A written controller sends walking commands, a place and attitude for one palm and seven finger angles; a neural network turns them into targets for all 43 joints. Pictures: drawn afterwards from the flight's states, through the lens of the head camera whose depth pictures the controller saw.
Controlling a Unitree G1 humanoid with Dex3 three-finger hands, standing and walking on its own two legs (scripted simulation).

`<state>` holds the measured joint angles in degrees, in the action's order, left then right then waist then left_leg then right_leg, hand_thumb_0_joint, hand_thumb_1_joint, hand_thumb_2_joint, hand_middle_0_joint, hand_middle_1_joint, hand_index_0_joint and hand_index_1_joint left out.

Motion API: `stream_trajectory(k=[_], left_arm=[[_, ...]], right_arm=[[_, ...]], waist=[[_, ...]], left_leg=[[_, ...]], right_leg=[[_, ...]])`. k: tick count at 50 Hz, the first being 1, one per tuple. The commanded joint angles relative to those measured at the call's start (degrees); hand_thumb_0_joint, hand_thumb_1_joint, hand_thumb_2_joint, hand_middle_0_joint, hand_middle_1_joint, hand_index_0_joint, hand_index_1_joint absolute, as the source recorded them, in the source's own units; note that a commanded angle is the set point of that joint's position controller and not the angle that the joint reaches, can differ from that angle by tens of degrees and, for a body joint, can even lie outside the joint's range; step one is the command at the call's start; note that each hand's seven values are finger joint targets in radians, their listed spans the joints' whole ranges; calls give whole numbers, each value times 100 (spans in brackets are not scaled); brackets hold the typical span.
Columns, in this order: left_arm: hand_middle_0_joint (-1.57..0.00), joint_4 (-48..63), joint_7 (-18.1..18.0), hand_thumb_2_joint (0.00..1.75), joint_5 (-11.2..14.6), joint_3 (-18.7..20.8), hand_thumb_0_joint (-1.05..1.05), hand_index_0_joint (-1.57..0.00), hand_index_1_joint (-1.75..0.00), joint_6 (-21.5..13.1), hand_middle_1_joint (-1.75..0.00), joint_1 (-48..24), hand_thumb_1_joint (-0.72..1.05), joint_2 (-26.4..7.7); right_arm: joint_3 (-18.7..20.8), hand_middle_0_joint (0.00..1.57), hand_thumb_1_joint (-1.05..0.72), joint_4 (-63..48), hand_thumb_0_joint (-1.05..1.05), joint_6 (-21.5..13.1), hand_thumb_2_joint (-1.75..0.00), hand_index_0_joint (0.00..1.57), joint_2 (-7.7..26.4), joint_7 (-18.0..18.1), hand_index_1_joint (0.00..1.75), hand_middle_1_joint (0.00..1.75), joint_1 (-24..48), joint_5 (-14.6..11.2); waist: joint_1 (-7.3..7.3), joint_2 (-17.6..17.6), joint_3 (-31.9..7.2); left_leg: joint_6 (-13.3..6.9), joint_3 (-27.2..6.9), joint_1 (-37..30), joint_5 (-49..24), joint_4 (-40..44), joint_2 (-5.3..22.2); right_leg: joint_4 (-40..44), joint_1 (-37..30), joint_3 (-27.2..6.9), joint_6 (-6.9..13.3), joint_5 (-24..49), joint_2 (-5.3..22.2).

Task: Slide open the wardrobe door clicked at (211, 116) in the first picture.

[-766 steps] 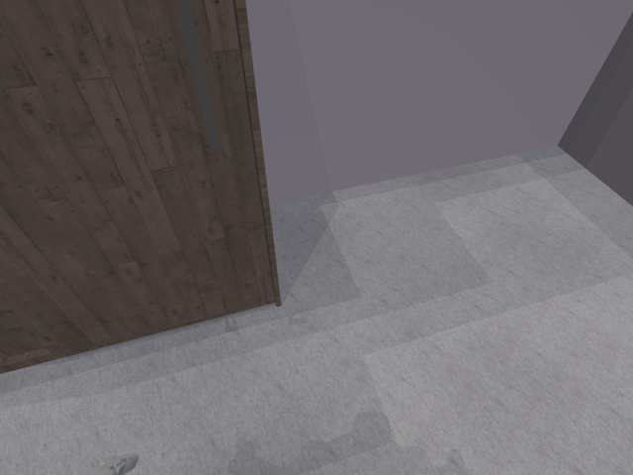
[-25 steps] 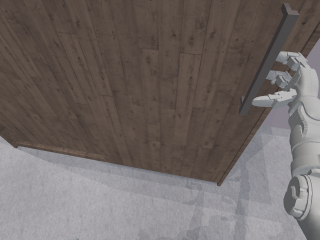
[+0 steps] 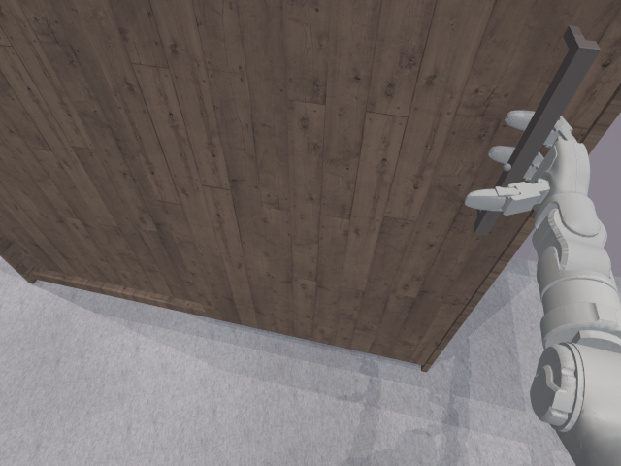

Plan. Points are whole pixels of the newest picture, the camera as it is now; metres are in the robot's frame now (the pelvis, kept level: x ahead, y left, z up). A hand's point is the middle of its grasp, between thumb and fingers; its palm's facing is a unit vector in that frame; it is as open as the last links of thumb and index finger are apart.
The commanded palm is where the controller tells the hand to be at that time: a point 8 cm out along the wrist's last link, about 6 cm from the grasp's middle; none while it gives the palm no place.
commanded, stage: slide the fingers in behind the handle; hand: right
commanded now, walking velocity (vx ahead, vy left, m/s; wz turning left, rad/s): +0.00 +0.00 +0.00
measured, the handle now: (519, 148) +0.53 -0.20 +0.16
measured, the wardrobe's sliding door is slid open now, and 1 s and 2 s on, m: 0.00 0.00 0.00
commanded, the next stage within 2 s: grip the handle and tug to test in 0.76 s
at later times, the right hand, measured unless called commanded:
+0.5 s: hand (507, 169) +0.47 -0.17 +0.17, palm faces +0.08 +1.00 +0.01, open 14.0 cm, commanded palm +0.45 -0.22 +0.16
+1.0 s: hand (510, 167) +0.48 -0.17 +0.16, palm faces +0.07 +1.00 +0.01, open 13.6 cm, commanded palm +0.45 -0.22 +0.16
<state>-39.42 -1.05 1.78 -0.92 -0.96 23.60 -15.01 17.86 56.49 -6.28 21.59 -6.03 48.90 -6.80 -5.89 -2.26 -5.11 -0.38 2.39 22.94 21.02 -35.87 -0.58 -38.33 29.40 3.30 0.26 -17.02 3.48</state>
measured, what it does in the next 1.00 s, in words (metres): stands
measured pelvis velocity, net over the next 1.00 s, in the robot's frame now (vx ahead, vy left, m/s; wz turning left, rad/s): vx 0.00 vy -0.01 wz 0.00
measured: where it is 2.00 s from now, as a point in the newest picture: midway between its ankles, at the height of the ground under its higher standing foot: outside the picture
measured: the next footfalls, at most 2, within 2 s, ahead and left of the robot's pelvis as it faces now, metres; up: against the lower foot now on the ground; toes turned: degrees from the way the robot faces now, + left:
none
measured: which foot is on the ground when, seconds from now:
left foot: down 0.00-1.00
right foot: down 0.00-1.00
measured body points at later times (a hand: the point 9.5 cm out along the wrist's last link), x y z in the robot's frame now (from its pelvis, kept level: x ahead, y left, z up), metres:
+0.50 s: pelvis +0.00 +0.01 +0.00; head +0.03 +0.01 +0.45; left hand +0.05 +0.27 -0.12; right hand +0.46 -0.22 +0.17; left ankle -0.04 +0.12 -0.72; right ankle +0.02 -0.12 -0.72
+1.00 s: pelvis +0.00 -0.01 +0.00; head +0.04 -0.01 +0.45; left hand +0.04 +0.26 -0.12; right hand +0.47 -0.23 +0.17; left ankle -0.04 +0.12 -0.72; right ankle +0.02 -0.12 -0.72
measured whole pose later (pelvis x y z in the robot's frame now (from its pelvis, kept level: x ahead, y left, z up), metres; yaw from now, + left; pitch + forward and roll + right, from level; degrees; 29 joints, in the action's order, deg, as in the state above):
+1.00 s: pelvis +0.00 -0.01 +0.00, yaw +0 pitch +9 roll +1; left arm -39.5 -0.9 1.6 -0.6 -1.1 22.8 -14.8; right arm 17.6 56.0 -8.4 21.3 -5.8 48.8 -6.9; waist -5.8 -1.7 -5.2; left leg 0.1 2.1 23.3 20.8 -35.5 -0.3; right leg -38.4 29.9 3.5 0.7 -17.2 3.1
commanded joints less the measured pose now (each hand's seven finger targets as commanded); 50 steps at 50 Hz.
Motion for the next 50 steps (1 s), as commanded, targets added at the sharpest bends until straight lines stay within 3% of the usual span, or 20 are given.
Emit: stream_trajectory(k=[1, 3, 4, 7, 8, 9, 14, 17, 24, 25, 30, 32, 34, 35, 38, 40, 43, 45, 48, 50], left_arm=[[-20, 551, -126, 90, -16, 334, 0, -20, -30, -219, -30, 148, 90, -893], [-20, 535, -116, 90, -20, 326, 0, -20, -30, -241, -30, 135, 90, -857], [-20, 508, -113, 90, -30, 321, 0, -20, -30, -246, -30, 181, 90, -862], [-20, 518, -118, 90, -23, 344, 0, -20, -30, -242, -30, 162, 90, -883], [-20, 540, -115, 90, -3, 338, 0, -20, -30, -260, -30, 111, 90, -870], [-20, 551, -110, 90, -9, 352, 0, -20, -30, -276, -30, 138, 90, -865], [-20, 515, -139, 90, 4, 330, 0, -20, -30, -257, -30, 103, 90, -885], [-20, 479, -136, 90, 0, 337, 0, -20, -30, -252, -30, 117, 90, -887], [-20, 503, -148, 90, -4, 316, 0, -20, -30, -235, -30, 104, 90, -892], [-20, 505, -139, 90, -2, 313, 0, -20, -30, -232, -30, 88, 90, -886], [-20, 497, -135, 90, -34, 332, 0, -20, -30, -240, -30, 149, 90, -902], [-20, 511, -113, 90, -33, 323, 0, -20, -30, -237, -30, 141, 90, -879], [-20, 513, -104, 90, -47, 332, 0, -20, -30, -226, -30, 192, 90, -906], [-20, 504, -108, 90, -32, 328, 0, -20, -30, -203, -30, 169, 90, -914], [-20, 518, -108, 90, -22, 328, 0, -20, -30, -190, -30, 143, 90, -888], [-20, 513, -114, 90, -28, 340, 0, -20, -30, -199, -30, 180, 90, -915], [-20, 518, -99, 90, -32, 352, 0, -20, -30, -225, -30, 187, 90, -892], [-20, 496, -89, 90, -43, 366, 0, -20, -30, -223, -30, 223, 90, -911], [-20, 520, -68, 90, -23, 363, 0, -20, -30, -230, -30, 143, 90, -879], [-20, 509, -59, 90, -20, 355, 0, -20, -30, -234, -30, 137, 90, -879]], right_arm=[[303, 30, 50, -1358, 0, -427, -30, 30, 1483, 70, 120, 120, 2939, -62], [124, 30, 50, -1347, 0, -478, -30, 30, 1303, 66, 120, 120, 2979, -12], [57, 30, 50, -1310, 0, -517, -30, 30, 1265, 56, 120, 120, 3040, -1], [165, 30, 50, -1246, 0, -541, -30, 30, 1360, 7, 120, 120, 2943, -33], [21, 30, 50, -1367, 0, -562, -30, 30, 1235, -22, 120, 120, 3041, -55], [-30, 30, 50, -1445, 0, -587, -30, 30, 1132, -45, 120, 120, 2999, -95], [13, 30, 50, -1169, 0, -535, -30, 30, 1248, -116, 120, 120, 3094, -137], [119, 30, 50, -1153, 0, -538, -30, 30, 1359, -98, 120, 120, 3144, -110], [29, 30, 50, -1071, 0, -567, -30, 30, 1302, -125, 120, 120, 3206, -129], [76, 30, 50, -1036, 0, -559, -30, 30, 1350, -108, 120, 120, 3165, -102], [273, 30, 50, -1084, 0, -656, -30, 30, 1482, -41, 120, 120, 3189, -111], [148, 30, 50, -1153, 0, -676, -30, 30, 1318, -40, 120, 120, 3174, -93], [232, 30, 50, -985, 0, -659, -30, 30, 1410, -48, 120, 120, 2911, -66], [314, 30, 50, -966, 0, -646, -30, 30, 1542, -45, 120, 120, 2920, -54], [34, 30, 50, -916, 0, -536, -30, 30, 1198, -65, 120, 120, 3091, -58], [191, 30, 50, -1116, 0, -579, -30, 30, 1415, -41, 120, 120, 3213, -63], [116, 30, 50, -1254, 0, -610, -30, 30, 1211, -35, 120, 120, 2996, -98], [267, 31, 41, -1306, 0, -648, -34, 31, 1384, -2, 121, 121, 2961, -107], [-1, 32, 27, -1452, 0, -595, -40, 32, 1085, 17, 123, 123, 2929, -63], [-82, 33, 17, -1351, 0, -521, -44, 33, 957, 55, 125, 125, 2885, -81]], waist=[[32, 148, -1690], [-1, -113, -1723], [-69, 60, -1636], [15, 63, -1884], [-28, -104, -1899], [-43, 55, -2007], [-79, 265, -1706], [-38, -59, -1833], [-106, 216, -1681], [-52, -1, -1713], [-22, 59, -2075], [-15, -187, -2085], [-5, 154, -1964], [21, 58, -1953], [-90, 17, -1684], [-57, -77, -1874], [1, -193, -2051], [20, -45, -2081], [-3, -293, -1965], [-41, -128, -1779]], left_leg=[[-47, -137, -154, -2220, 495, -204], [-53, -144, -62, -2203, 490, -195], [-36, -143, -49, -2202, 506, -192], [-31, -182, -191, -2331, 483, -180], [-36, -190, -151, -2337, 498, -180], [-24, -185, -209, -2417, 500, -188], [21, -238, -253, -2476, 540, -150], [-10, -215, -157, -2429, 512, -148], [14, -211, -119, -2365, 523, -146], [-10, -212, -76, -2327, 504, -148], [-29, -158, -121, -2390, 423, -176], [-52, -131, -34, -2400, 393, -191], [-47, -114, -78, -2416, 397, -210], [-44, -125, -103, -2399, 389, -190], [-38, -91, 114, -2197, 440, -207], [-46, -119, 48, -2250, 430, -198], [-85, -63, 122, -2270, 381, -236], [-70, -70, 19, -2355, 380, -242], [-85, -31, 186, -2203, 385, -247], [-74, -17, 237, -2113, 429, -255]], right_leg=[[310, -1462, -314, 233, 1460, -241], [282, -1567, -298, 220, 1462, -254], [255, -1502, -294, 247, 1426, -254], [275, -1519, -282, 240, 1443, -274], [279, -1621, -276, 236, 1452, -277], [240, -1670, -267, 260, 1517, -281], [263, -1356, -228, 287, 1319, -308], [248, -1502, -259, 259, 1412, -310], [257, -1398, -267, 280, 1329, -296], [261, -1428, -281, 264, 1343, -301], [224, -1640, -346, 241, 1604, -276], [205, -1759, -349, 213, 1727, -263], [186, -1619, -346, 240, 1732, -254], [222, -1547, -346, 222, 1680, -246], [255, -1555, -343, 217, 1534, -235], [231, -1635, -357, 219, 1635, -233], [196, -1914, -404, 176, 1900, -203], [194, -1846, -412, 190, 1950, -202], [224, -1983, -420, 152, 1938, -180], [242, -1877, -430, 173, 1822, -177]])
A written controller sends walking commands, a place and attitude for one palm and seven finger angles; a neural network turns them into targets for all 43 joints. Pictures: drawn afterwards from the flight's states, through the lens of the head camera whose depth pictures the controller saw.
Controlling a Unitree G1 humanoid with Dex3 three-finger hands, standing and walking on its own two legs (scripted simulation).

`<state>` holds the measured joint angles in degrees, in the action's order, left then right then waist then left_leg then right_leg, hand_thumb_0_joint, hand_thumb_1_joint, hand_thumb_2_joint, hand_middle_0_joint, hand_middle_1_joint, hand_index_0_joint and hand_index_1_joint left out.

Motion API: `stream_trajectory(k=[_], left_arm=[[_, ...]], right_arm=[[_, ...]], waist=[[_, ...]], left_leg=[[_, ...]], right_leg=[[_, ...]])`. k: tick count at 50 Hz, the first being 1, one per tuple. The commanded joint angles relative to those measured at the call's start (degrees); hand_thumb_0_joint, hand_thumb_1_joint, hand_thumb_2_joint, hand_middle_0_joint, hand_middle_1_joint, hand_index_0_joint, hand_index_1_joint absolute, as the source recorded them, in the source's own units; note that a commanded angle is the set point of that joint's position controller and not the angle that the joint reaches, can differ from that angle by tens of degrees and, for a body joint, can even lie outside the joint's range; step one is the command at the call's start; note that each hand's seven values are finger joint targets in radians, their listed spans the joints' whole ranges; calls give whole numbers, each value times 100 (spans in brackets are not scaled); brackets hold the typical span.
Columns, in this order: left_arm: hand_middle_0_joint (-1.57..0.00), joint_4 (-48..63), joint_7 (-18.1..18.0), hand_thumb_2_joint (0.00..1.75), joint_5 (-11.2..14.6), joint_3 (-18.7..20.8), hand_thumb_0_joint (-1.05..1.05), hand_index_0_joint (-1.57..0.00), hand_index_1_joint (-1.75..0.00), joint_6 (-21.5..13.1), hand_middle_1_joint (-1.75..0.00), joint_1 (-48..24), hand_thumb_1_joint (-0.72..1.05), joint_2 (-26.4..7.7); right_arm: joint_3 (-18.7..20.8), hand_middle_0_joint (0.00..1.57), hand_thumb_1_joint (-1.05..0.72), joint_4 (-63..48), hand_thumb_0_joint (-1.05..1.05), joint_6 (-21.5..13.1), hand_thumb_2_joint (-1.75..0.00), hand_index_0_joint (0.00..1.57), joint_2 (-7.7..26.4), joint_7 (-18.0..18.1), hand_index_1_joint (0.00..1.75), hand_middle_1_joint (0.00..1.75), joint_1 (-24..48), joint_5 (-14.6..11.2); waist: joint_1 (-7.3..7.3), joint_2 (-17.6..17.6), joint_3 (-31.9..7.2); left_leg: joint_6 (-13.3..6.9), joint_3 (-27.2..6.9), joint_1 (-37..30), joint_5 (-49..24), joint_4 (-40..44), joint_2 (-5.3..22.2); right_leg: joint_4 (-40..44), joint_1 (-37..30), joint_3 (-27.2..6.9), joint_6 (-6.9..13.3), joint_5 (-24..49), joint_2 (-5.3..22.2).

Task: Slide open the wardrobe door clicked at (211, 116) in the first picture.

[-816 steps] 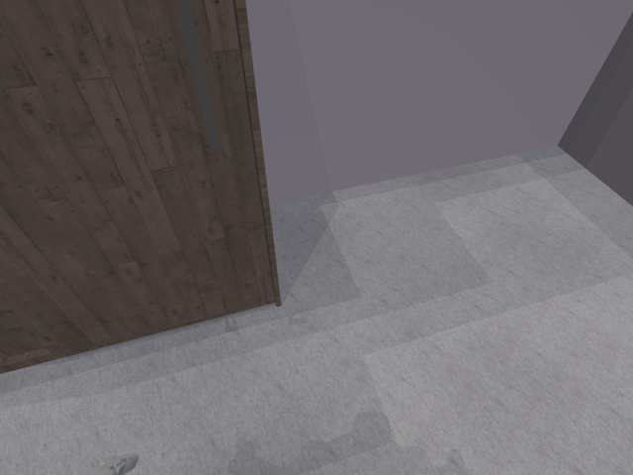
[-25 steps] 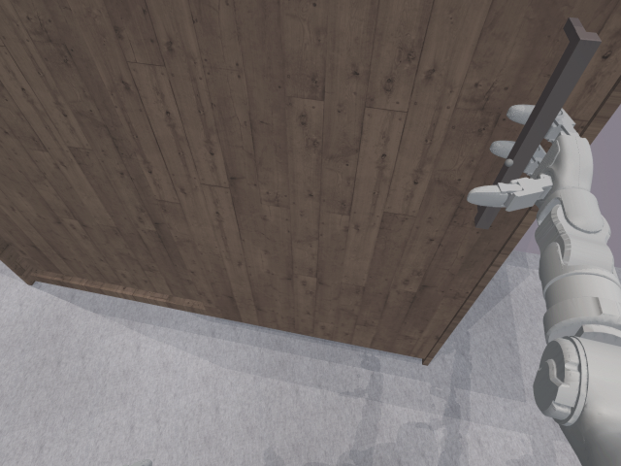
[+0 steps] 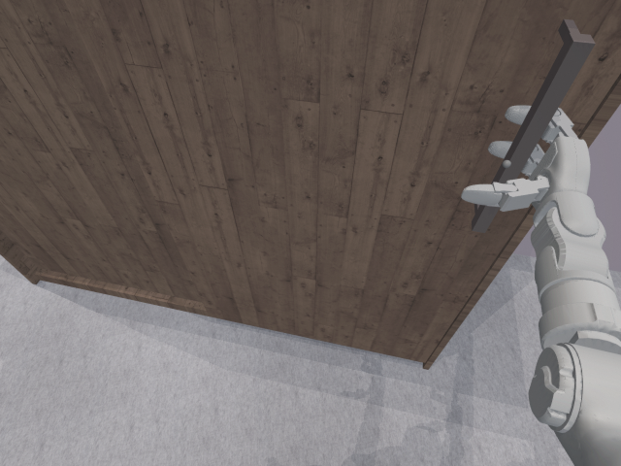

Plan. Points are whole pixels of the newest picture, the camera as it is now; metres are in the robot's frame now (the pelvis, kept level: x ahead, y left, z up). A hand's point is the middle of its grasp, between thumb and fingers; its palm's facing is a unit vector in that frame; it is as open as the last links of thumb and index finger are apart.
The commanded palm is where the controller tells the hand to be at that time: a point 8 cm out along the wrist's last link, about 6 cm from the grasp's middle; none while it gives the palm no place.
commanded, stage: grip the handle and tug to test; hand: right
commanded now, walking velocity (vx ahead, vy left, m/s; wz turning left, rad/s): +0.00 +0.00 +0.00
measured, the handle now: (515, 144) +0.53 -0.19 +0.16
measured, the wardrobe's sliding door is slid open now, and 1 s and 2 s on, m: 0.00 0.00 0.00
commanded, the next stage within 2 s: tug the door sideways, standing still in 1.28 s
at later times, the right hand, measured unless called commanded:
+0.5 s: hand (504, 163) +0.47 -0.17 +0.16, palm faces +0.09 +1.00 +0.00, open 6.2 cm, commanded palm +0.44 -0.21 +0.16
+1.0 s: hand (503, 163) +0.47 -0.16 +0.16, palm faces +0.10 +0.99 +0.00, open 5.4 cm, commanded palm +0.43 -0.21 +0.16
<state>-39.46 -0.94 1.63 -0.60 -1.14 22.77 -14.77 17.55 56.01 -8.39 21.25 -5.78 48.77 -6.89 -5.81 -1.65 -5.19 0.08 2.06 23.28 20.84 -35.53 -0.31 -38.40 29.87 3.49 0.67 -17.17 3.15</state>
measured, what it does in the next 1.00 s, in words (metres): stands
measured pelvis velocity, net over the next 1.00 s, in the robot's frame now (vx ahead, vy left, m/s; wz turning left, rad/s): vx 0.00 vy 0.01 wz -0.01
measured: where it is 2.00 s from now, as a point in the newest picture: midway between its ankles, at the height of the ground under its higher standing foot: outside the picture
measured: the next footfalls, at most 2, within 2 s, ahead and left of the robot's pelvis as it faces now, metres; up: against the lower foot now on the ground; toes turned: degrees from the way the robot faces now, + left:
none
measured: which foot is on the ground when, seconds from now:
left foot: down 0.00-1.00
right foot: down 0.00-1.00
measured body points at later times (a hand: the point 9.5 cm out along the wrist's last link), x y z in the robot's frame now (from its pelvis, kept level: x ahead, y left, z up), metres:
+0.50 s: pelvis -0.01 +0.01 +0.00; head +0.03 +0.01 +0.45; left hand +0.04 +0.27 -0.12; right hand +0.46 -0.22 +0.17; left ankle -0.04 +0.12 -0.72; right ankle +0.02 -0.11 -0.72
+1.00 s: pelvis +0.00 +0.01 +0.00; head +0.04 +0.01 +0.45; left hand +0.05 +0.27 -0.12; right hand +0.46 -0.22 +0.17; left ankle -0.04 +0.12 -0.72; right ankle +0.02 -0.11 -0.72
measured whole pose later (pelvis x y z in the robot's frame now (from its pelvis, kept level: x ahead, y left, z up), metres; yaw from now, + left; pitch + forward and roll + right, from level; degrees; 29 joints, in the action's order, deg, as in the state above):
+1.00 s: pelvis +0.00 +0.01 +0.00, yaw +0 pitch +8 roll +1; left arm -39.3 -1.0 1.9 -0.4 -1.3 21.5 -15.1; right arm 16.8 54.6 -6.9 21.0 -4.5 48.0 -7.8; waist -5.2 -2.1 -4.9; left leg -0.6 2.6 22.5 21.0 -35.1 -0.6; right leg -37.4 29.0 2.8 0.0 -16.8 3.3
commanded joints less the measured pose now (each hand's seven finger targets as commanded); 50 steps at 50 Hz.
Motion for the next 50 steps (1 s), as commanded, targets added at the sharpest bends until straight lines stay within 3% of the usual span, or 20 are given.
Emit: stream_trajectory(k=[1, 3, 5, 8, 10, 14, 18, 20, 23, 24, 27, 28, 30, 33, 35, 37, 40, 41, 48, 50], left_arm=[[-20, 486, -78, 90, -4, 328, 0, -20, -30, -207, -30, 233, 90, -919], [-20, 469, -101, 90, 3, 311, 0, -20, -30, -193, -30, 216, 90, -929], [-20, 494, -109, 90, -21, 324, 0, -20, -30, -211, -30, 231, 90, -934], [-20, 517, -82, 90, -37, 325, 0, -20, -30, -261, -30, 215, 90, -879], [-20, 506, -60, 90, -32, 315, 0, -20, -30, -274, -30, 197, 90, -869], [-20, 483, -92, 90, -15, 314, 0, -20, -30, -269, -30, 188, 90, -928], [-20, 443, -131, 90, 3, 280, 0, -20, -30, -252, -30, 180, 90, -908], [-20, 427, -138, 90, -14, 288, 0, -20, -30, -260, -30, 232, 90, -919], [-20, 448, -127, 90, -20, 290, 0, -20, -30, -280, -30, 225, 90, -900], [-20, 435, -130, 90, -26, 296, 0, -20, -30, -277, -30, 267, 90, -910], [-20, 459, -110, 90, -14, 320, 0, -20, -30, -292, -30, 252, 90, -912], [-20, 475, -104, 90, -9, 309, 0, -20, -30, -287, -30, 225, 90, -905], [-20, 468, -113, 90, -11, 317, 0, -20, -30, -269, -30, 246, 90, -939], [-20, 501, -110, 90, 5, 306, 0, -20, -30, -250, -30, 205, 90, -906], [-20, 487, -130, 90, 3, 312, 0, -20, -30, -227, -30, 223, 90, -923], [-20, 490, -126, 90, 14, 308, 0, -20, -30, -222, -30, 206, 90, -902], [-20, 474, -129, 90, 6, 312, 0, -20, -30, -216, -30, 231, 90, -909], [-20, 491, -121, 90, 4, 327, 0, -20, -30, -219, -30, 221, 90, -903], [-20, 548, -88, 90, 13, 326, 0, -20, -30, -220, -30, 125, 90, -891], [-20, 605, -78, 90, 20, 343, 0, -20, -30, -227, -30, 84, 90, -886]], right_arm=[[57, 34, 13, -1134, 0, -250, -46, 34, 1081, 50, 125, 125, 2848, -74], [18, 35, 3, -1024, 0, -193, -50, 35, 1088, 70, 127, 127, 3067, -70], [199, 36, -6, -1288, 0, -261, -54, 36, 1315, 138, 128, 128, 3218, -35], [39, 38, -20, -1610, 0, -412, -60, 38, 1109, 171, 130, 130, 3170, -2], [-69, 38, -29, -1508, 0, -434, -64, 38, 942, 178, 131, 131, 2988, -23], [-28, 41, -48, -1227, 0, -344, -72, 41, 1034, 137, 134, 134, 3016, -47], [-62, 43, -67, -890, 0, -263, -80, 43, 1093, 53, 137, 137, 3254, -15], [49, 44, -76, -970, 0, -338, -84, 44, 1245, 47, 138, 138, 3397, -7], [4, 45, -90, -1042, 0, -408, -90, 45, 1131, 10, 140, 140, 3318, -67], [61, 45, -90, -966, 0, -429, -90, 45, 1199, 2, 140, 140, 3197, -68], [64, 45, -90, -1150, 0, -467, -90, 45, 1174, -22, 140, 140, 3162, -93], [10, 45, -90, -1127, 0, -446, -90, 45, 1119, -43, 140, 140, 3070, -104], [213, 45, -90, -1153, 0, -452, -90, 45, 1388, -37, 140, 140, 3083, -104], [26, 45, -90, -1146, 0, -378, -90, 45, 1159, -84, 140, 140, 3021, -107], [165, 45, -90, -1104, 0, -368, -90, 45, 1345, -82, 140, 140, 2951, -97], [-2, 45, -90, -1181, 0, -343, -90, 45, 1165, -93, 140, 140, 3098, -98], [27, 45, -90, -1213, 0, -336, -90, 45, 1211, -73, 140, 140, 3098, -92], [-21, 45, -90, -1411, 0, -357, -90, 45, 1154, -67, 140, 140, 3146, -89], [-195, 45, -90, -1550, 0, -266, -90, 45, 857, -29, 140, 140, 2733, -124], [-116, 45, -90, -1774, 0, -243, -90, 45, 875, -33, 140, 140, 2462, -162]], waist=[[-30, -82, -1654], [-83, 29, -1446], [-21, -109, -1823], [15, -436, -2200], [-20, -287, -2058], [-69, 153, -1713], [-121, 8, -1493], [-108, -66, -1677], [-91, -178, -1889], [-77, -9, -1903], [-46, -73, -2045], [-25, -121, -1989], [-23, 54, -1987], [-31, -125, -1816], [-12, 35, -1800], [-63, -135, -1753], [-74, -54, -1804], [-45, -260, -1984], [-12, -19, -1888], [82, -113, -2119]], left_leg=[[-119, 6, 217, -1983, 423, -282], [-115, 4, 265, -1816, 469, -267], [-123, -17, 126, -1943, 409, -255], [-149, -6, 140, -2150, 317, -274], [-129, 11, 194, -2123, 355, -285], [-114, -17, 59, -2042, 441, -276], [-103, -61, 181, -1877, 480, -241], [-107, -68, 144, -1919, 452, -228], [-100, -78, 108, -2001, 448, -233], [-107, -68, 38, -2058, 429, -241], [-96, -79, -25, -2254, 404, -244], [-100, -81, -46, -2271, 403, -247], [-78, -110, -158, -2337, 425, -237], [-91, -94, -104, -2327, 439, -238], [-79, -115, -176, -2426, 440, -231], [-83, -107, -66, -2343, 460, -232], [-83, -93, -59, -2381, 445, -233], [-97, -93, -57, -2432, 416, -234], [-104, -34, -102, -2440, 432, -258], [-109, -52, -254, -2662, 404, -255]], right_leg=[[275, -1814, -450, 134, 1671, -147], [333, -1668, -453, 142, 1423, -150], [301, -1806, -461, 142, 1594, -168], [213, -2204, -484, 96, 2020, -156], [208, -2150, -479, 104, 1978, -141], [279, -1764, -426, 159, 1591, -167], [305, -1595, -405, 166, 1295, -202], [287, -1660, -428, 168, 1384, -203], [250, -1795, -401, 156, 1478, -215], [225, -1735, -416, 172, 1532, -208], [219, -1821, -393, 168, 1672, -215], [228, -1780, -375, 167, 1649, -224], [231, -1643, -358, 197, 1590, -236], [250, -1638, -329, 186, 1575, -247], [249, -1571, -320, 212, 1605, -244], [255, -1659, -325, 198, 1574, -245], [249, -1718, -359, 204, 1677, -228], [230, -1876, -365, 186, 1805, -230], [279, -1914, -378, 177, 1859, -207], [242, -2013, -341, 183, 2050, -227]])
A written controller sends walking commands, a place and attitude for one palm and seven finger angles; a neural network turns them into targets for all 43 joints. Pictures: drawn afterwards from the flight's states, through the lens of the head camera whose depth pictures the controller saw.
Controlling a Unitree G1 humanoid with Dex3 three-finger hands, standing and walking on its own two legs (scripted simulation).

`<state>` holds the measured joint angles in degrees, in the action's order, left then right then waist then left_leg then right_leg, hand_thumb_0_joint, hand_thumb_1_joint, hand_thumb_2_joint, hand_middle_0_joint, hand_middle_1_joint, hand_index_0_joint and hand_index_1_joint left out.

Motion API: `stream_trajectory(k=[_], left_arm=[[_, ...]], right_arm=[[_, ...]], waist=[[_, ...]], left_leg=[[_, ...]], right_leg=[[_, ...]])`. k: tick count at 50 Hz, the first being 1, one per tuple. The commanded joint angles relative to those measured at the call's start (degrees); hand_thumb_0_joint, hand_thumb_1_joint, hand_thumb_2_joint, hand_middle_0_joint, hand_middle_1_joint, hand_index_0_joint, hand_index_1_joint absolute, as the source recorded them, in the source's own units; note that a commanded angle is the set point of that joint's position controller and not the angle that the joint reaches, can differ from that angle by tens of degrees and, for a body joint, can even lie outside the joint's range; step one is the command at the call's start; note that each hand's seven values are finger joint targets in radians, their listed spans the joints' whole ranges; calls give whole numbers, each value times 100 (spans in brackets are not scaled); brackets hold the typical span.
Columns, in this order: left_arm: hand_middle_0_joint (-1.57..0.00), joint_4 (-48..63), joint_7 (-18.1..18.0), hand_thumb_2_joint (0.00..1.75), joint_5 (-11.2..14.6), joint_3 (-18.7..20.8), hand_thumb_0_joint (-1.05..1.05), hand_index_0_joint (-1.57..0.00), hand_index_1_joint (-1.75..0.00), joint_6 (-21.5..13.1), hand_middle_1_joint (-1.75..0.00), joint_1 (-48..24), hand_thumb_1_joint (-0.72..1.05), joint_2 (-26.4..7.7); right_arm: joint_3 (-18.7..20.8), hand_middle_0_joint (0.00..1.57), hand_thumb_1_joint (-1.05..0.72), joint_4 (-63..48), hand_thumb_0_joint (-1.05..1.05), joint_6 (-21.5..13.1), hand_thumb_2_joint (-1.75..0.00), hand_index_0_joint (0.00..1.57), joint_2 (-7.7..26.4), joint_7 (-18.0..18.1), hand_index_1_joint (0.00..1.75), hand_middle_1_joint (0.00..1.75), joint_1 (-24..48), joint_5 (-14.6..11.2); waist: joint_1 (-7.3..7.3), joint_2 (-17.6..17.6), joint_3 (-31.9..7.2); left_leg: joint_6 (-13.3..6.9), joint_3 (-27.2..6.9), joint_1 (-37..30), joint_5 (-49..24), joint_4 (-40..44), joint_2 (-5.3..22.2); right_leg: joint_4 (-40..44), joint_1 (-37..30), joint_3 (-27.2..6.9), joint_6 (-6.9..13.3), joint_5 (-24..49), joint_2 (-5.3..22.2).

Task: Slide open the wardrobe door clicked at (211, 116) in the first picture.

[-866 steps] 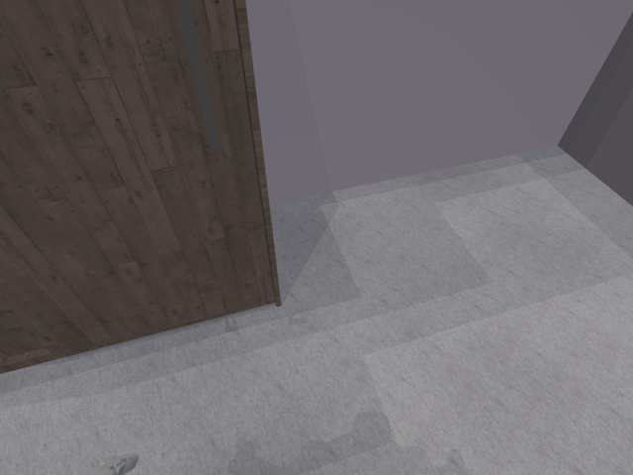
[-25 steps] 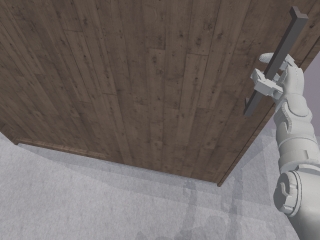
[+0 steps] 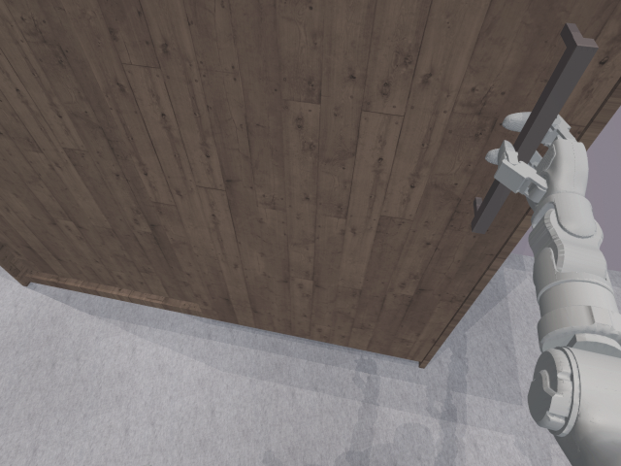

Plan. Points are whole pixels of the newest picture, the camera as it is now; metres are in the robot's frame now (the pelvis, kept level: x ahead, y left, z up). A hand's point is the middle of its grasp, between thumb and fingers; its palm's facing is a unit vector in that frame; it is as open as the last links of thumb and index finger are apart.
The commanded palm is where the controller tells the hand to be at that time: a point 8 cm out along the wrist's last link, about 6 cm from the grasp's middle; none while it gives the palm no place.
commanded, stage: grip the handle and tug to test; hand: right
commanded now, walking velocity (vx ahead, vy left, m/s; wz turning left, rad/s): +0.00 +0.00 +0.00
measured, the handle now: (516, 146) +0.53 -0.20 +0.16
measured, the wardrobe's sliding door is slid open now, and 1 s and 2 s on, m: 0.00 0.00 0.00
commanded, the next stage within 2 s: tug the door sideways, standing still in 0.28 s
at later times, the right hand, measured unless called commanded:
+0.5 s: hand (505, 168) +0.47 -0.17 +0.16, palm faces +0.07 +1.00 +0.01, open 5.7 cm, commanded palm +0.45 -0.21 +0.16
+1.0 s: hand (499, 165) +0.48 -0.16 +0.16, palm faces +0.16 +0.99 -0.03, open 5.7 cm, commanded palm +0.45 -0.16 +0.16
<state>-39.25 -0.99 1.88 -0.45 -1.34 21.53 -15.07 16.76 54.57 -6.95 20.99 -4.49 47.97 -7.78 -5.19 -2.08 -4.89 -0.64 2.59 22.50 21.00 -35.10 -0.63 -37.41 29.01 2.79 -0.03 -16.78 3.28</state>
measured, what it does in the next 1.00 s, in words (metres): stands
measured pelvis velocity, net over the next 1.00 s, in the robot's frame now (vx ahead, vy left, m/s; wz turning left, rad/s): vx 0.01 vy -0.01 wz -0.09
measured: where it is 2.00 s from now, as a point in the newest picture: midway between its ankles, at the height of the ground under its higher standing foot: outside the picture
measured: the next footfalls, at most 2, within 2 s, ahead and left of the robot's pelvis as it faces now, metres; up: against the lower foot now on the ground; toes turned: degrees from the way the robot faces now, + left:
none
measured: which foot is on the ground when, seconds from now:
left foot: down 0.00-1.00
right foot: down 0.00-1.00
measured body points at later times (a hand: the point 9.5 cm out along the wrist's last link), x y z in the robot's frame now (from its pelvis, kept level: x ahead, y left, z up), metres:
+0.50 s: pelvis +0.04 -0.01 +0.01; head +0.06 +0.00 +0.46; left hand +0.13 +0.25 -0.11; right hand +0.46 -0.22 +0.17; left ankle -0.04 +0.11 -0.72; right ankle +0.02 -0.12 -0.72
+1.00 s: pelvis +0.01 -0.01 +0.00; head +0.05 +0.00 +0.45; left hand +0.09 +0.23 -0.13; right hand +0.46 -0.22 +0.17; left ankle -0.04 +0.12 -0.72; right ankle +0.02 -0.12 -0.72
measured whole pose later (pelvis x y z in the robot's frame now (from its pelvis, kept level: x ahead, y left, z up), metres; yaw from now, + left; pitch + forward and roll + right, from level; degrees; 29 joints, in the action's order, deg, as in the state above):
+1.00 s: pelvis +0.01 -0.01 +0.00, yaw -5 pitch +9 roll +1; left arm -43.1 0.4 0.7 0.0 -4.2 20.4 -13.1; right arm 6.8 50.4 -2.5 14.0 4.6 50.6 -8.5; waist -2.6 -2.4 -4.4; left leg 0.3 2.7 20.4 22.6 -34.4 0.4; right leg -37.6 29.3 -1.4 0.2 -17.0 0.2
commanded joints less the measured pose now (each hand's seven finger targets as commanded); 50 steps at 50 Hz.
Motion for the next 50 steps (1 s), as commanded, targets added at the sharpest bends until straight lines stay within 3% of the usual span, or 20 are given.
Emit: stream_trajectory(k=[1, 2, 4, 8, 10, 13, 14, 15, 19, 21, 22, 24, 26, 28, 30, 34, 36, 40, 45, 50], left_arm=[[-20, 600, -71, 90, -2, 335, 0, -20, -30, -195, -30, 194, 90, -861], [-20, 651, -58, 90, 5, 323, 0, -20, -30, -189, -30, 133, 90, -835], [-20, 689, -60, 90, 7, 329, 0, -20, -30, -181, -30, 108, 90, -838], [-20, 798, -54, 90, 42, 327, 0, -20, -30, -137, -30, -54, 90, -802], [-20, 839, -56, 90, 44, 337, 0, -20, -30, -113, -30, -82, 90, -812], [-20, 967, -38, 90, 62, 338, 0, -20, -30, -94, -30, -211, 90, -750], [-20, 985, -27, 90, 56, 342, 0, -20, -30, -102, -30, -204, 90, -736], [-20, 975, -22, 90, 60, 357, 0, -20, -30, -104, -30, -233, 90, -740], [-20, 1030, -43, 90, 48, 357, 0, -20, -30, -69, -30, -322, 90, -746], [-20, 891, -107, 90, 62, 338, 0, -20, -30, -41, -30, -357, 90, -724], [-20, 828, -134, 90, 42, 347, 0, -20, -30, -26, -30, -327, 90, -728], [-20, 652, -207, 90, -2, 328, 0, -20, -30, 36, -30, -209, 90, -768], [-20, 606, -197, 90, -21, 330, 0, -20, -30, 30, -30, -207, 90, -684], [-20, 546, -179, 90, -44, 334, 0, -20, -30, 20, -30, -157, 90, -669], [-20, 475, -167, 90, -77, 364, 0, -20, -30, -3, -30, -87, 90, -660], [-20, 424, -133, 90, -101, 363, 0, -20, -30, -107, -30, -94, 90, -645], [-20, 397, -97, 90, -98, 349, 0, -20, -30, -174, -30, -142, 90, -630], [-20, 264, -13, 90, -127, 337, 0, -20, -30, -317, -30, -15, 90, -619], [-20, 188, 44, 90, -120, 366, 0, -20, -30, -449, -30, 81, 90, -652], [-20, 81, 77, 90, -134, 349, 0, -20, -30, -610, -30, 180, 90, -685]], right_arm=[[74, 45, -90, -1743, 0, -376, -90, 45, 1011, -154, 140, 140, 2400, -81], [-52, 45, -90, -1852, 0, -344, -90, 45, 849, -170, 140, 140, 2227, -87], [13, 45, -90, -1905, 0, -265, -90, 45, 833, -178, 140, 140, 1844, -147], [-103, 45, -90, -2359, 0, -63, -90, 45, 637, -211, 140, 140, 1487, -211], [110, 45, -90, -2577, 0, 35, -90, 45, 828, -202, 140, 140, 1098, -231], [-103, 45, -90, -3227, 0, 192, -90, 45, 518, -199, 140, 140, 690, -261], [-209, 45, -90, -3371, 0, 232, -90, 45, 373, -185, 140, 140, 553, -295], [-32, 45, -90, -3565, 0, 286, -90, 45, 534, -163, 140, 140, 371, -310], [-36, 45, -90, -3931, 0, 527, -90, 45, 479, -104, 140, 140, 9, -344], [-332, 45, -90, -3858, 0, 625, -90, 45, 305, -31, 140, 140, 1002, -271], [-259, 45, -90, -3749, 0, 673, -90, 45, 380, 23, 140, 140, 1266, -229], [-179, 45, -90, -3335, 0, 749, -90, 45, 589, 141, 140, 140, 1876, -139], [-464, 45, -90, -3179, 0, 791, -90, 45, 120, 154, 140, 140, 1939, -112], [-620, 45, -90, -3211, 0, 762, -90, 45, -54, 174, 140, 140, 2172, -95], [-747, 45, -90, -3165, 0, 689, -90, 45, -204, 206, 140, 140, 2401, -96], [-1139, 45, -90, -2804, 0, 443, -90, 45, -709, 273, 140, 140, 2694, -107], [-1289, 45, -90, -2675, 0, 304, -90, 45, -877, 313, 140, 140, 2948, -71], [-1576, 45, -90, -2586, 0, 88, -90, 45, -1175, 363, 140, 140, 3421, -2], [-1883, 45, -90, -2268, 0, -30, -90, 45, -1500, 317, 140, 140, 3647, -10], [-1898, 45, -90, -2007, 0, -191, -90, 45, -1493, 326, 140, 140, 3908, -1]], waist=[[96, -41, -2220], [127, -242, -2233], [174, 86, -2099], [230, -32, -1945], [347, 16, -2054], [424, -145, -2168], [405, 4, -2154], [487, -127, -2260], [487, 332, -2084], [222, 120, -1763], [190, -24, -1766], [-7, 211, -1466], [-4, -50, -1664], [-3, -401, -2011], [-71, -312, -2308], [-200, 336, -2141], [-206, 126, -2090], [-267, -408, -2330], [-389, -36, -2320], [-389, -279, -2322]], left_leg=[[-47, -100, -280, -2763, 347, -224], [-63, -98, -298, -2848, 332, -224], [-48, -81, -454, -3012, 366, -236], [-41, -77, -537, -3250, 374, -228], [-42, -91, -780, -3505, 351, -208], [-37, -64, -889, -3746, 333, -197], [-24, -47, -940, -3904, 351, -204], [-19, -71, -1001, -4058, 334, -188], [9, -39, -1254, -4272, 405, -181], [13, -32, -903, -3911, 488, -191], [1, -43, -773, -3775, 508, -196], [17, -55, -586, -3678, 573, -193], [-2, -31, -511, -3700, 522, -168], [-25, -7, -345, -3705, 449, -168], [-3, -4, -282, -3828, 411, -174], [2, 43, -194, -3357, 470, -215], [-15, 42, -36, -3110, 458, -211], [-51, 32, 331, -3023, 366, -228], [-35, 85, 557, -2684, 319, -273], [-73, 73, 731, -2375, 287, -290]], right_leg=[[153, -1961, -274, 244, 2107, -234], [162, -2039, -261, 232, 2241, -237], [156, -1919, -217, 260, 2331, -230], [211, -1966, -169, 253, 2519, -226], [224, -1943, -141, 259, 2718, -233], [237, -2199, -141, 240, 3253, -199], [206, -2260, -131, 262, 3479, -187], [197, -2337, -135, 249, 3693, -173], [296, -2232, -92, 259, 3653, -179], [341, -2272, -143, 239, 3365, -172], [324, -2322, -162, 233, 3307, -178], [297, -2209, -177, 261, 3096, -194], [255, -2364, -227, 236, 3301, -225], [151, -2749, -345, 172, 3885, -192], [56, -2946, -413, 157, 4197, -173], [120, -2691, -475, 174, 3424, -207], [144, -2692, -495, 158, 3108, -234], [-20, -3091, -621, 112, 3550, -210], [-32, -3040, -733, 85, 3214, -164], [-45, -2977, -744, 67, 2770, -196]])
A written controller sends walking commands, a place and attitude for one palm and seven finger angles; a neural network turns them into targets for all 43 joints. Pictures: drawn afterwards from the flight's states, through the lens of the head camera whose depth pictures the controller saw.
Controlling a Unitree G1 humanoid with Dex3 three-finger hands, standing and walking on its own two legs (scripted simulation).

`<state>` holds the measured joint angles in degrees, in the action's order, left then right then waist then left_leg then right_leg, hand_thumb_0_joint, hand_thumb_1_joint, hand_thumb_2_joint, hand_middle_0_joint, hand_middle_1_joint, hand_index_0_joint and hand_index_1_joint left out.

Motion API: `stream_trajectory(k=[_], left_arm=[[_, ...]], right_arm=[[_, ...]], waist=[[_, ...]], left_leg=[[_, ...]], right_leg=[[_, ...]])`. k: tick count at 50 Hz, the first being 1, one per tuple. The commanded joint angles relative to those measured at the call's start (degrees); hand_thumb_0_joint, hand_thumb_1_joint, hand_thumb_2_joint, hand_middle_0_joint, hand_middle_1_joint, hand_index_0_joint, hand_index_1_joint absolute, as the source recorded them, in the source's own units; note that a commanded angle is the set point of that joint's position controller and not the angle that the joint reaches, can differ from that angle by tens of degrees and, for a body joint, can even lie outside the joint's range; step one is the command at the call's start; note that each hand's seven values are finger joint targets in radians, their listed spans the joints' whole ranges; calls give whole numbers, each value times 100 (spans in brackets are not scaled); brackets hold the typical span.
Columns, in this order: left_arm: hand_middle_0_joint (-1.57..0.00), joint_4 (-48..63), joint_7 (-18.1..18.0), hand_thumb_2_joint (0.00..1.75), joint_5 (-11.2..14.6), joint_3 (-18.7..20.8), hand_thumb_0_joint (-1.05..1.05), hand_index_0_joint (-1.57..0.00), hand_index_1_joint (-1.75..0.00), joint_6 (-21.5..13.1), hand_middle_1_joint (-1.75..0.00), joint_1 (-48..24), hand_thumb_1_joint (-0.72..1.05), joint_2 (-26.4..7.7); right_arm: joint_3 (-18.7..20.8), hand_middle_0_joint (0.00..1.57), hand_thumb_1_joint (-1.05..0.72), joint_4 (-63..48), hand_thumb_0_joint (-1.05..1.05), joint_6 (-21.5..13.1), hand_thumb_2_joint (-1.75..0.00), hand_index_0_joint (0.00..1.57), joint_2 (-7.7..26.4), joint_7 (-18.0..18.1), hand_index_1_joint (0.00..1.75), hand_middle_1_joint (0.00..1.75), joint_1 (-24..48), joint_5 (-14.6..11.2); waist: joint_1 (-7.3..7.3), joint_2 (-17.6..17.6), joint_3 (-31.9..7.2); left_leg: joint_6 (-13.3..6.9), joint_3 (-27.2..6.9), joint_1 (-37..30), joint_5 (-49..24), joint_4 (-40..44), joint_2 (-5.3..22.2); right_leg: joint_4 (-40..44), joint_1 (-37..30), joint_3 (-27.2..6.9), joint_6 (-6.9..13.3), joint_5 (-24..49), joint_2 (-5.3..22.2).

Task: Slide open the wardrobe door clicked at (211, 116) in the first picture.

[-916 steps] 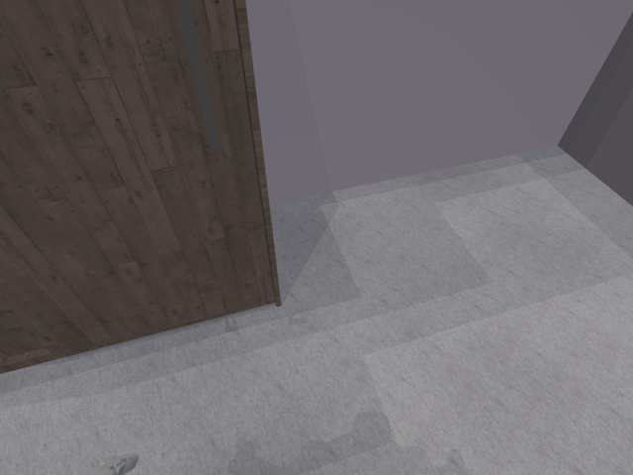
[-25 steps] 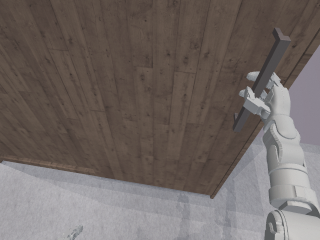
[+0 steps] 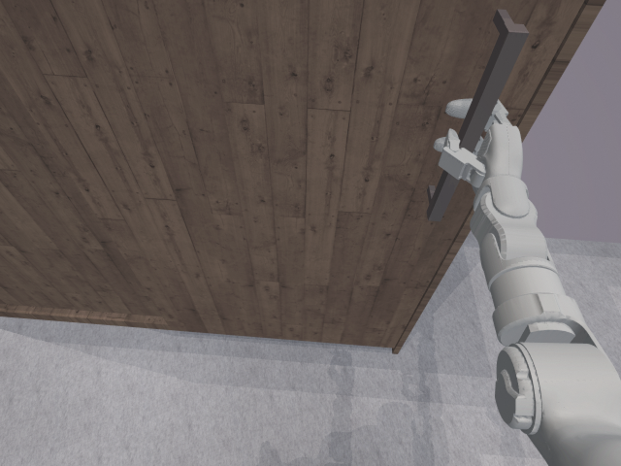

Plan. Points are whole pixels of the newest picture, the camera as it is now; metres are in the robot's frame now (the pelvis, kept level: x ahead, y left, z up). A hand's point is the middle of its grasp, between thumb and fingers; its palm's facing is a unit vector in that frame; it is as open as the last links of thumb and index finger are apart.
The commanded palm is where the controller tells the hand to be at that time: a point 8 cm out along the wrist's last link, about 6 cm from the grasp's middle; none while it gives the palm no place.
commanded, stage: tug the door sideways, standing still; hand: right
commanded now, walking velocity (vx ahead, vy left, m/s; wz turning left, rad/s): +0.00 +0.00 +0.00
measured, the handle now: (462, 134) +0.53 -0.15 +0.16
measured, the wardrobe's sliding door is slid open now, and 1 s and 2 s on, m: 0.00 0.00 0.15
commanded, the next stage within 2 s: step sideways, sliding the door along in 0.30 s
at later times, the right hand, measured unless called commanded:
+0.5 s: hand (447, 156) +0.48 -0.12 +0.16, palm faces +0.07 +0.99 -0.11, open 5.8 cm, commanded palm +0.46 -0.14 +0.17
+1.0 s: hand (440, 153) +0.48 -0.11 +0.16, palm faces +0.23 +0.97 -0.11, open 6.1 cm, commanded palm +0.45 -0.09 +0.17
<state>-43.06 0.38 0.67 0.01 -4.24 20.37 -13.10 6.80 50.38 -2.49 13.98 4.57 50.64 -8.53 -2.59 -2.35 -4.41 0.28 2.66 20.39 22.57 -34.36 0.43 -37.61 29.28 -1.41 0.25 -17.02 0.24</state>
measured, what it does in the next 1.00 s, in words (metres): lifts its left foot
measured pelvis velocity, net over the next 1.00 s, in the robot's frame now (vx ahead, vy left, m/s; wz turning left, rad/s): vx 0.04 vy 0.07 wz -0.05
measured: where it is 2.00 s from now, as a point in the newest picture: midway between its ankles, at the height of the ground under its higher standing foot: (251, 454)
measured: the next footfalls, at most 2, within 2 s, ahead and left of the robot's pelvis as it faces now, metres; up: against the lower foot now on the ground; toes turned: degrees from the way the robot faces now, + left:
left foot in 1.22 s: +0.26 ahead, +0.29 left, +0.00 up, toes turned -2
right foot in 1.42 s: +0.13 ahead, +0.07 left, +0.00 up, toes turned -17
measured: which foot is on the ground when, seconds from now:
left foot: down 0.00-0.90, up 0.92-1.00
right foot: down 0.00-1.00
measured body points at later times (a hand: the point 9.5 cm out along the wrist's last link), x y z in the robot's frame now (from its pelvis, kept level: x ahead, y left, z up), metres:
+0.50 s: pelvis -0.01 +0.01 +0.00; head +0.04 +0.01 +0.45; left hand +0.04 +0.26 -0.13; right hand +0.47 -0.17 +0.17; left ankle -0.06 +0.12 -0.72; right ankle +0.01 -0.11 -0.72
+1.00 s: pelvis +0.04 +0.07 +0.01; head +0.12 +0.08 +0.45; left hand +0.20 +0.30 -0.13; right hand +0.46 -0.16 +0.16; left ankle +0.03 +0.19 -0.65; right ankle +0.02 -0.08 -0.72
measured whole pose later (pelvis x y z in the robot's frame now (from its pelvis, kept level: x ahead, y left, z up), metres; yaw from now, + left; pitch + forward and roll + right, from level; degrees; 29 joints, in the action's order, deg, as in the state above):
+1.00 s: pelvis +0.04 +0.07 +0.01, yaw -3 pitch -2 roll +1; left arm -40.3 -2.8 2.6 1.0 -2.5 9.0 -14.6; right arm 3.0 33.0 -2.8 14.8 7.8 45.2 -8.6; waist 4.6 -3.4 13.2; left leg -0.8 0.0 27.5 29.0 -65.5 -2.0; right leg -33.7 12.3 1.1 -3.0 -19.2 6.0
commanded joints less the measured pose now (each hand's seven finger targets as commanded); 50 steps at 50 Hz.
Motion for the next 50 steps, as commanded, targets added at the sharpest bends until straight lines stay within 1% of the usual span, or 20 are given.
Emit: stream_trajectory(k=[1, 17, 20, 21, 22, 24, 29, 32, 34, 36, 38, 39, 40, 42, 43, 44, 45, 46, 47, 50], left_arm=[[-20, 434, -54, 90, -13, 301, 0, -20, -30, -343, -30, 331, 90, -881], [-20, 329, -21, 90, 2, 293, 0, -20, -30, -652, -30, 470, 90, -940], [-20, 412, -14, 90, 22, 296, 0, -20, -30, -717, -30, 414, 90, -952], [-20, 476, -312, 90, 205, 361, 0, -20, -30, -508, -30, 244, 90, -1251], [-20, 531, -402, 90, 185, 266, 0, -20, -30, -411, -30, 42, 90, -1034], [-20, 727, -466, 90, 232, 175, 0, -20, -30, -377, -30, -193, 90, -802], [-20, 754, -623, 90, 171, 175, 0, -20, -30, -202, -30, -485, 90, -892], [-20, 733, -637, 90, 160, 95, 0, -20, -30, -75, -30, -696, 90, -887], [-20, 823, -655, 90, 214, 72, 0, -20, -30, -33, -30, -755, 90, -903], [-20, 871, -666, 90, 272, 90, 0, -20, -30, -40, -30, -741, 90, -853], [-20, 893, -697, 90, 296, 74, 0, -20, -30, -41, -30, -1109, 90, -656], [-20, 885, -716, 90, 315, 92, 0, -20, -30, -42, -30, -1232, 90, -708], [-20, 857, -713, 90, 279, 73, 0, -20, -30, -67, -30, -1213, 90, -666], [-20, 827, -726, 90, 189, 9, 0, -20, -30, -119, -30, -1124, 90, -502], [-20, 774, -742, 90, 165, 36, 0, -20, -30, -126, -30, -949, 90, -524], [-20, 831, -722, 90, 126, 162, 0, -20, -30, -157, -30, -992, 90, -784], [-20, 871, -505, 90, 131, 179, 0, -20, -30, -125, -30, -945, 90, -647], [-20, 878, -250, 90, 126, 200, 0, -20, -30, -130, -30, -1146, 90, -704], [-20, 915, -213, 90, 169, 294, 0, -20, -30, -42, -30, -1244, 90, -772], [-20, 1052, -300, 90, 199, 357, 0, -20, -30, -66, -30, -1145, 90, -751]], right_arm=[[-899, 45, -90, -1511, 0, -653, -90, 45, -805, -576, 140, 140, 3678, 80], [-825, 45, -90, -1086, 0, -931, -90, 45, -660, -660, 140, 140, 3917, 10], [-852, 45, -90, -1850, 0, -1022, -90, 45, -559, -646, 140, 140, 4364, -31], [663, 45, -90, -1785, 0, -1114, -90, 45, 2155, -275, 140, 140, 4335, 470], [6, 45, -90, -1707, 0, -1082, -90, 45, 1309, -243, 140, 140, 4161, 458], [-556, 45, -90, -1939, 0, -992, -90, 45, 429, -318, 140, 140, 3873, 294], [-447, 45, -90, -2019, 0, -861, -90, 45, 640, -242, 140, 140, 3636, 127], [-310, 45, -90, -1933, 0, -765, -90, 45, 763, -140, 140, 140, 3414, 140], [-380, 45, -90, -2163, 0, -776, -90, 45, 721, -130, 140, 140, 3392, 146], [-485, 45, -90, -2062, 0, -721, -90, 45, 632, -122, 140, 140, 3068, 215], [-585, 45, -90, -2048, 0, -625, -90, 45, 480, -115, 140, 140, 3015, 288], [-664, 45, -90, -2150, 0, -556, -90, 45, 355, -129, 140, 140, 3023, 272], [-729, 45, -90, -2344, 0, -623, -90, 45, 239, -138, 140, 140, 3114, 248], [-1174, 45, -90, -2975, 0, -763, -90, 45, -327, -177, 140, 140, 3142, 246], [-1368, 45, -90, -3265, 0, -846, -90, 45, -544, -189, 140, 140, 3098, 209], [-1540, 45, -90, -3708, 0, -955, -90, 45, -652, -242, 140, 140, 3154, 112], [-1761, 45, -90, -4054, 0, -1029, -90, 45, -965, -290, 140, 140, 3131, 47], [-1659, 45, -90, -4118, 0, -1022, -90, 45, -993, -278, 140, 140, 3157, 96], [-1712, 45, -90, -4007, 0, -888, -90, 45, -1053, -290, 140, 140, 3013, 186], [-1581, 45, -90, -4574, 0, -749, -90, 45, -737, -284, 140, 140, 2795, 288]], waist=[[-657, -230, -2363], [-701, -239, -2207], [-675, -415, -2662], [-81, -258, -2500], [-207, -277, -2469], [-270, -389, -2395], [-200, -1081, -1807], [-58, -1120, -1376], [-16, -779, -1560], [-41, 557, -1693], [131, 1710, -1267], [189, 1737, -1157], [262, 1391, -1023], [49, 803, -1090], [-185, 428, -1440], [-275, -986, -1801], [-91, -1700, -2228], [-42, -989, -2164], [-49, -435, -1645], [-42, -531, -1329]], left_leg=[[-167, 70, 974, -2545, 195, -399], [-174, 53, 1105, -2249, 166, -420], [-170, 42, 981, -2444, 123, -419], [11, -141, 254, -2067, 132, -115], [17, -88, 44, -2321, 188, -114], [76, 17, 79, -2275, -6, -158], [-68, -137, 755, 242, -1188, -326], [-195, -217, 540, 757, -924, -223], [-266, -123, -558, -386, 205, -196], [-514, -820, -1951, -2241, 1006, 588], [-1099, -1779, -2480, -4168, 1017, 1463], [-1174, -1943, -2785, -5072, 857, 1536], [-1109, -1616, -2943, -5621, 620, 1543], [-743, -838, -2755, -6195, -315, 1171], [-338, -252, -1806, -5815, -1472, 803], [186, 82, 459, -3237, -2848, 69], [131, -529, 2197, 1092, -3957, -220], [-190, -1149, 2121, 1207, -4298, -15], [-175, -1023, 2215, 1065, -3881, 67], [-44, -530, 1846, 191, -2424, 173]], right_leg=[[-42, -2985, -326, 39, 2803, 99], [-52, -2618, -243, 68, 2031, 40], [-76, -2957, -289, 64, 2401, 60], [-39, -2964, -311, 374, 2724, 451], [74, -2854, -215, 390, 2812, 436], [126, -3043, -261, 436, 2918, 622], [789, -3581, -1767, 1055, 2546, 1712], [876, -3130, -1727, 1062, 2121, 1843], [240, -2706, -960, 797, 2521, 1445], [-696, -1491, 228, 315, 1752, 660], [-1778, -190, 283, 83, -915, 105], [-2122, 154, 166, 81, -1197, 95], [-1816, 142, 183, 110, -1223, 231], [144, -741, 303, 180, -205, 403], [1331, -2302, 211, 317, 1584, 678], [1520, -4607, -1045, 811, 5662, 1790], [559, -6184, -2377, 1338, 8479, 2863], [448, -5947, -2047, 1328, 7246, 2935], [555, -5345, -1590, 1215, 6543, 2845], [576, -4918, -730, 908, 5586, 2335]])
